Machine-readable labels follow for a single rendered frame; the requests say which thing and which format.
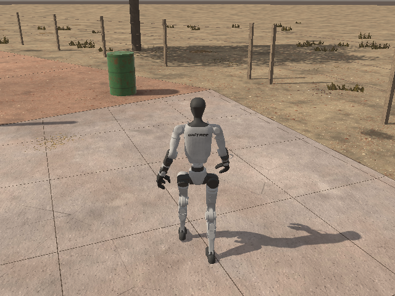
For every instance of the right robot foot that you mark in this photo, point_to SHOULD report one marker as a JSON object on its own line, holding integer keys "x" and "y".
{"x": 211, "y": 257}

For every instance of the left robot upper arm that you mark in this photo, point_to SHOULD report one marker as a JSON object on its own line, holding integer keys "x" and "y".
{"x": 175, "y": 139}

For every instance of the right robot hand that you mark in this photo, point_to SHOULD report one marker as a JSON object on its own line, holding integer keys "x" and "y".
{"x": 221, "y": 165}

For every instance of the left robot hand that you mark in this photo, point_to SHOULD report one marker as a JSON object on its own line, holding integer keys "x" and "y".
{"x": 160, "y": 180}

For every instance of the robot left forearm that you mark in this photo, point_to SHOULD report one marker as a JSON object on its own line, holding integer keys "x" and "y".
{"x": 166, "y": 165}

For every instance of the left robot foot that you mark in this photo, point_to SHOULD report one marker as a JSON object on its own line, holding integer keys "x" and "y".
{"x": 182, "y": 235}

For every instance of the right robot upper arm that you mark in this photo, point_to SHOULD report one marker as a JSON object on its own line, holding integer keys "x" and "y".
{"x": 216, "y": 130}

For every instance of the robot foot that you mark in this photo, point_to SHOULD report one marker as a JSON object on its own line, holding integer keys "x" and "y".
{"x": 182, "y": 235}
{"x": 211, "y": 257}

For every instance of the robot right forearm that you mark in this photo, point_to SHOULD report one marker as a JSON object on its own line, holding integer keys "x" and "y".
{"x": 225, "y": 159}

